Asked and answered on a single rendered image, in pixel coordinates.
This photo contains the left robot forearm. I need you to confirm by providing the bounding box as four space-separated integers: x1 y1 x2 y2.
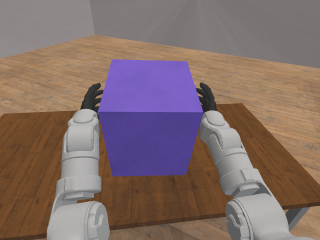
46 109 102 240

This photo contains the left robot hand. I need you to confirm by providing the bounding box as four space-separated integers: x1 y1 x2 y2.
80 83 104 119

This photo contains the right robot hand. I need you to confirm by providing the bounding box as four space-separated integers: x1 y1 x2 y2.
196 82 217 114

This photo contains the left robot upper arm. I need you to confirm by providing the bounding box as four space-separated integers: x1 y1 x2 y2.
47 201 110 240

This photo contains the right robot forearm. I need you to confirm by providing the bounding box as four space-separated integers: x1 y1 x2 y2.
199 110 289 230

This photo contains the table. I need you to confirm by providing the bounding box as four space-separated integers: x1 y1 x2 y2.
0 103 320 240

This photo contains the carton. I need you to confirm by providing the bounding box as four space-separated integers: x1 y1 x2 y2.
98 59 204 177

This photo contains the right robot upper arm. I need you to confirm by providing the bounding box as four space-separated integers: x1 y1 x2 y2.
225 193 315 240

